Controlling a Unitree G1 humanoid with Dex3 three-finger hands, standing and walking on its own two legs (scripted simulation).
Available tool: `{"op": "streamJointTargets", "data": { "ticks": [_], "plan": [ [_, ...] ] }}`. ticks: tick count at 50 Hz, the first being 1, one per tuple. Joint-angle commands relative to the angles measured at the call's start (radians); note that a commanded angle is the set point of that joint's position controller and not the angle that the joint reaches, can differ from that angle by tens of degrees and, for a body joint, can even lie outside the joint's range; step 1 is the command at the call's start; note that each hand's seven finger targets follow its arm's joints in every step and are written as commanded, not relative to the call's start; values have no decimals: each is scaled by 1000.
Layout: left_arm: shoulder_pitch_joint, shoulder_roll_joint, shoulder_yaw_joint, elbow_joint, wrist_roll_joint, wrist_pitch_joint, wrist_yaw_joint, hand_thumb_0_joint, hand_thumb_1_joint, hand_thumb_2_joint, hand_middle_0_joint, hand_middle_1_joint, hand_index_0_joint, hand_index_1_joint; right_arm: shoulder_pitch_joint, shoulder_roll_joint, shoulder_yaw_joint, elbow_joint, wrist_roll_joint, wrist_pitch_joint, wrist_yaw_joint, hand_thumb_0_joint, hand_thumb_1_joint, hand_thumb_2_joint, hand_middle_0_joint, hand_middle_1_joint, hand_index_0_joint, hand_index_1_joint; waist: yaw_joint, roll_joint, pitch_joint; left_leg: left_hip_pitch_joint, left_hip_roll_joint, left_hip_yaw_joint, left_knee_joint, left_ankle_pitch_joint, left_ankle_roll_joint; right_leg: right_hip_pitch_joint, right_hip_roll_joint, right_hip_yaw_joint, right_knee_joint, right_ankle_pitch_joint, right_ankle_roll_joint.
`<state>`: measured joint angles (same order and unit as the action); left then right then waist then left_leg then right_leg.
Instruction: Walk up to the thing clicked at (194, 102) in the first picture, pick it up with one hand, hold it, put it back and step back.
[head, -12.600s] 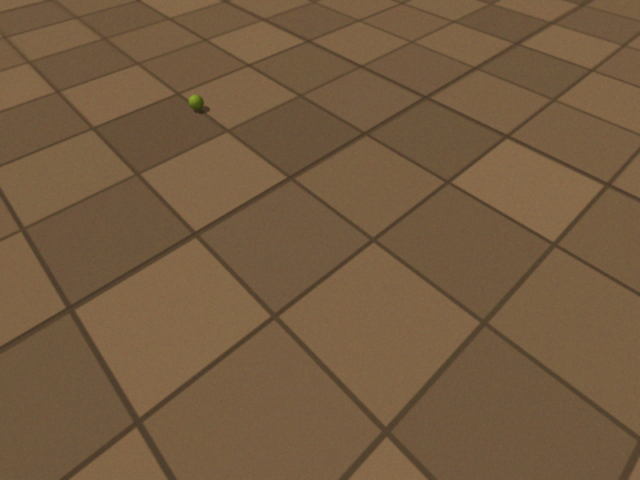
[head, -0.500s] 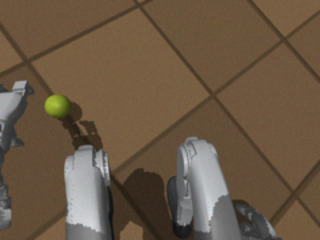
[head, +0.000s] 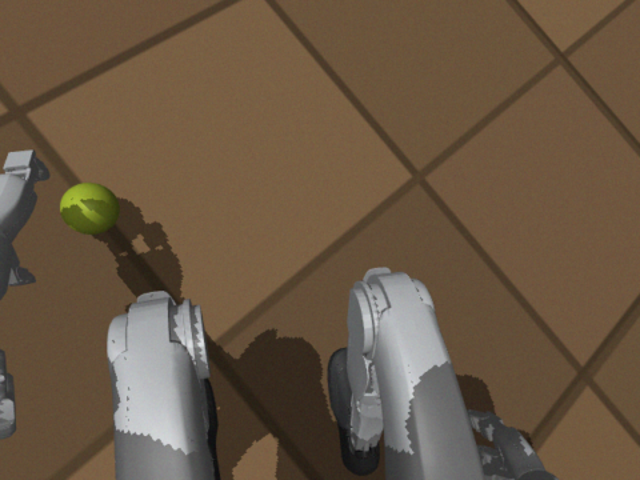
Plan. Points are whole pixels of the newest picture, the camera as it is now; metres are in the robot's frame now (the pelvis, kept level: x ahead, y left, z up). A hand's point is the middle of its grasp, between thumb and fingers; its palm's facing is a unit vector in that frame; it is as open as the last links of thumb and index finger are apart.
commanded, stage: rise first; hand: left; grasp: from above
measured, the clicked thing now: (90, 208) +0.48 +0.30 -0.29
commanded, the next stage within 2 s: approach in 1.66 s
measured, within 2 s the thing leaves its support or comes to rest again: neither
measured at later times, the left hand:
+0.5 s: hand (20, 226) +0.42 +0.34 -0.17, palm faces -0.44 -0.08 -0.89, open 14.0 cm
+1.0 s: hand (20, 219) +0.43 +0.34 -0.17, palm faces -0.45 -0.07 -0.89, open 14.0 cm
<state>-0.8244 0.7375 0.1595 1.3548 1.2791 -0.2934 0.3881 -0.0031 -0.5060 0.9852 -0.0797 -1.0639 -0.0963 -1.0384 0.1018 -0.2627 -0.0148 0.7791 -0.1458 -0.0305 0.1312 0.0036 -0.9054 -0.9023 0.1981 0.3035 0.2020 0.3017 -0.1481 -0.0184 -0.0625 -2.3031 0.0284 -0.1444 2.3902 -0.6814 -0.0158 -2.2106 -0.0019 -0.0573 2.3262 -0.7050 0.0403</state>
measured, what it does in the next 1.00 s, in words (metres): stands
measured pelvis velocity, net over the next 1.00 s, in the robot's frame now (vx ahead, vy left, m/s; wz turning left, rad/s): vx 0.00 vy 0.00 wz -0.02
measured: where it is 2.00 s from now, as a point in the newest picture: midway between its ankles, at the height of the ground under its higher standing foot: (280, 445)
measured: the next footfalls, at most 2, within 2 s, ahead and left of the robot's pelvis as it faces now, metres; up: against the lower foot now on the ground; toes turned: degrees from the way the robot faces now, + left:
none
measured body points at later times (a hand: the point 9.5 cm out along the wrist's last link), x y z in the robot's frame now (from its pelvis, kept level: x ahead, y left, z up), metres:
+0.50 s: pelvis +0.00 +0.00 -0.01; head +0.23 +0.08 +0.37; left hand +0.44 +0.34 -0.12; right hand +0.08 -0.28 -0.12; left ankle +0.08 +0.13 -0.30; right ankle +0.09 -0.13 -0.30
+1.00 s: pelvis +0.00 +0.00 -0.01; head +0.23 +0.08 +0.37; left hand +0.45 +0.34 -0.12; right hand +0.07 -0.27 -0.12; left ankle +0.08 +0.13 -0.30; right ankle +0.09 -0.13 -0.30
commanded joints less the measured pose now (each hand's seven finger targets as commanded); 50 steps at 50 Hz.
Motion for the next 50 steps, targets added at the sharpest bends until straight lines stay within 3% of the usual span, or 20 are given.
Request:
{"op": "streamJointTargets", "data": {
  "ticks": [1, 7, 8, 9, 14, 17, 21, 29, 33, 35, 37, 40, 46, 50],
  "plan": [
    [-257, 297, 44, -107, -14, 2, 44, 0, -525, 982, -59, -1063, -78, -1043, 186, -233, -65, -21, -6, -8, -10, 0, -903, -903, 200, 300, 200, 300, 7, 228, -656, 518, -22, 109, -232, 163, 47, 281, 34, -80, -243, 206, -70],
    [-264, 304, 45, -111, -8, -5, 50, 0, -535, 997, -63, -1054, -74, -1042, 183, -237, -59, -19, -10, -5, -9, 0, -902, -903, 200, 300, 200, 300, 5, 240, -661, 515, -25, 107, -232, 151, 45, 276, 37, -85, -240, 193, -72],
    [-273, 305, 48, -125, -9, -6, 52, 0, -598, 1077, -97, -1005, -56, -1047, 190, -236, -58, -17, -11, -6, -8, 0, -904, -902, 200, 300, 200, 300, 0, 249, -669, 519, -25, 109, -225, 169, 45, 289, 35, -84, -236, 211, -69],
    [-282, 299, 45, -133, -10, -6, 54, 0, -552, 1024, -74, -1036, -68, -1042, 189, -239, -61, -15, -12, -6, -8, 0, -901, -902, 200, 300, 200, 300, 3, 257, -689, 530, -24, 107, -227, 175, 43, 284, 36, -85, -231, 216, -70],
    [-288, 278, 19, -91, -2, 0, 58, 0, -543, 1013, -78, -1042, -75, -1045, 198, -239, -54, -8, -13, -11, -5, 0, -903, -902, 200, 300, 200, 300, -19, 263, -637, 527, -21, 98, -224, 175, 42, 250, 34, -93, -221, 218, -70],
    [-299, 305, 36, -109, -4, 1, 64, 0, -553, 1024, -82, -1033, -74, -1042, 194, -242, -53, -10, -9, -11, -4, 0, -904, -902, 200, 300, 200, 300, -1, 298, -680, 552, -22, 99, -230, 187, 37, 257, 35, -92, -214, 224, -73],
    [-299, 286, 14, -50, 1, 9, 62, 0, -558, 1026, -85, -1033, -73, -1045, 194, -239, -45, -11, -11, -11, -2, 0, -905, -903, 200, 300, 200, 300, -25, 261, -627, 500, -23, 97, -223, 154, 42, 240, 38, -94, -216, 201, -73],
    [-341, 322, 28, -57, 3, 9, 67, 0, -562, 1033, -83, -1038, -71, -1050, 195, -250, -32, -13, -13, -14, -3, 0, -905, -903, 200, 300, 200, 300, -29, 268, -650, 509, -25, 97, -215, 154, 42, 246, 37, -96, -216, 203, -71],
    [-348, 327, 25, -22, 3, 9, 65, 0, -566, 1037, -90, -1029, -73, -1046, 194, -251, -22, -11, -20, -17, -2, 0, -906, -903, 200, 300, 200, 300, -45, 257, -608, 472, -25, 96, -209, 134, 44, 235, 38, -99, -213, 185, -69],
    [-370, 351, 34, -71, 6, 3, 66, 0, -560, 1029, -91, -1031, -77, -1046, 194, -252, -22, -15, -20, -17, -4, 0, -906, -904, 200, 300, 200, 300, -33, 302, -657, 510, -24, 96, -209, 154, 40, 246, 38, -98, -208, 201, -71],
    [-335, 328, 23, -43, 7, 10, 62, 0, -551, 1017, -89, -1044, -82, -1052, 201, -250, -21, -15, -24, -20, 0, 0, -906, -903, 200, 300, 200, 300, -39, 286, -641, 508, -24, 98, -202, 172, 41, 254, 37, -99, -208, 223, -69],
    [-324, 349, 45, -79, -6, 11, 60, 0, -556, 1022, -95, -1031, -82, -1044, 207, -253, -26, -17, -19, -17, 0, 0, -907, -903, 200, 300, 200, 300, -25, 317, -665, 523, -25, 98, -212, 182, 38, 262, 35, -99, -202, 231, -70],
    [-335, 321, 26, -105, -14, 16, 41, 0, -563, 1030, -100, -1019, -80, -1039, 208, -257, -33, -24, -13, -10, -1, 0, -906, -903, 200, 300, 200, 300, -32, 332, -667, 545, -25, 83, -232, 169, 33, 232, 32, -105, -196, 216, -71],
    [-309, 295, 8, -80, -16, 15, 33, 0, -542, 1015, -118, -1011, -100, -1029, 219, -248, -32, -19, -7, -7, 0, 0, -907, -903, 200, 300, 200, 300, -37, 268, -642, 506, -27, 100, -216, 185, 42, 279, 36, -91, -230, 241, -69]
  ]
}}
